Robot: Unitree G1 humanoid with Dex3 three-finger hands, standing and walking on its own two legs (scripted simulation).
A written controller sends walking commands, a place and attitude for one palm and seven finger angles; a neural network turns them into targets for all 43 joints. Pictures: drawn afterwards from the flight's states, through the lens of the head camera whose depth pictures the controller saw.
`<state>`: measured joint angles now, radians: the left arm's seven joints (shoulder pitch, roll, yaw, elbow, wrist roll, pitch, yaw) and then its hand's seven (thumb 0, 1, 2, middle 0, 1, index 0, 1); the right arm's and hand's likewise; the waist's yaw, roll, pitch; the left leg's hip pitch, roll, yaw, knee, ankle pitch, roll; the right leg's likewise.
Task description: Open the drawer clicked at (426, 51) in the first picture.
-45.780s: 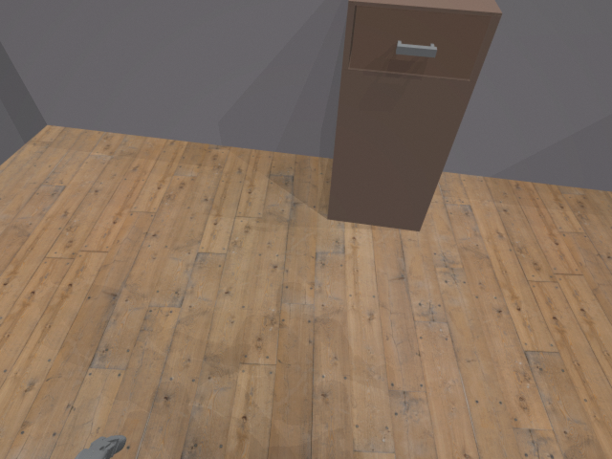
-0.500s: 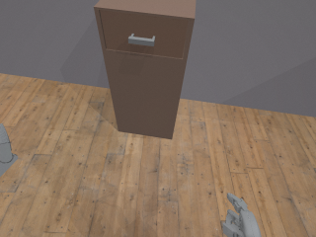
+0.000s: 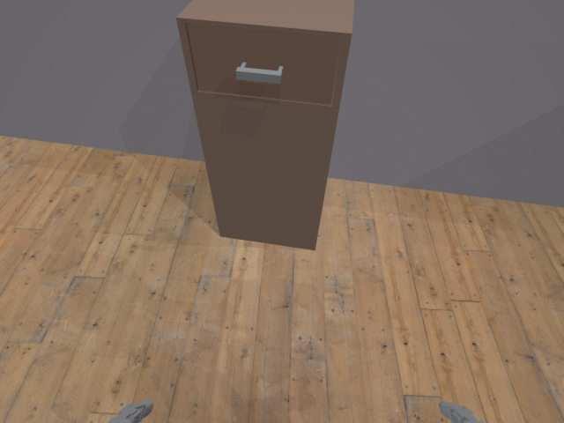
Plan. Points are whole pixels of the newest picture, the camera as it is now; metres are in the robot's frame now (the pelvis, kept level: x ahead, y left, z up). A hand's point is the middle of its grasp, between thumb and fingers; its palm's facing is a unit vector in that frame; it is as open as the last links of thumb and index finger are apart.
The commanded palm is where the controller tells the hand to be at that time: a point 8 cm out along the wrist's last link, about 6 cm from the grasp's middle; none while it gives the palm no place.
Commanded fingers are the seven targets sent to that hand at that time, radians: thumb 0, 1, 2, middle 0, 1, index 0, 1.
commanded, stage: let the arm hang, fingers relaxed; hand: left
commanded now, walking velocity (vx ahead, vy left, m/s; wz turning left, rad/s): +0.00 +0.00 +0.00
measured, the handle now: (260, 71) +0.89 +0.07 +0.04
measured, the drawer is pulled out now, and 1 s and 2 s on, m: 0.00 0.00 0.00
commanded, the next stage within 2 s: look to check the result in 0.84 s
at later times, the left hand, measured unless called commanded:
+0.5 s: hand out of the picture +0.01 +0.23 -0.14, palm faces -0.01 -0.94 -0.33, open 7.4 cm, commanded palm none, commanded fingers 0.00 0.90 0.90 -0.20 -0.30 -0.20 -0.30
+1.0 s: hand out of the picture +0.09 +0.19 -0.15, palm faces -0.04 -0.96 -0.26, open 7.4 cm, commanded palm none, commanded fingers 0.00 0.90 0.90 -0.20 -0.30 -0.20 -0.30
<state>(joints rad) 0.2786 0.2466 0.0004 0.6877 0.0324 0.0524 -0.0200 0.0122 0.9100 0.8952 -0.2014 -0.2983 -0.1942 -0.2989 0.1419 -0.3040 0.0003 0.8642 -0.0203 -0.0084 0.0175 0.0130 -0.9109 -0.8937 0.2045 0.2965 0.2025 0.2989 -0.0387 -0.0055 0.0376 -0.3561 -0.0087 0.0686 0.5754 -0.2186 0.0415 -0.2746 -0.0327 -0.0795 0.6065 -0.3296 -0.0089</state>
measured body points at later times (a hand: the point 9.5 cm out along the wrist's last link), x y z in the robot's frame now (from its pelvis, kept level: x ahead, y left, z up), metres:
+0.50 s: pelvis +0.00 +0.00 +0.02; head +0.02 -0.02 +0.46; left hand +0.01 +0.28 -0.12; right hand +0.04 -0.25 -0.15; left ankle +0.05 +0.09 -0.73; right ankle +0.00 -0.11 -0.73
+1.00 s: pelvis +0.03 -0.02 +0.02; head +0.05 -0.02 +0.47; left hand +0.10 +0.24 -0.13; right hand +0.06 -0.29 -0.13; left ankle +0.06 +0.09 -0.73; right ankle +0.00 -0.11 -0.73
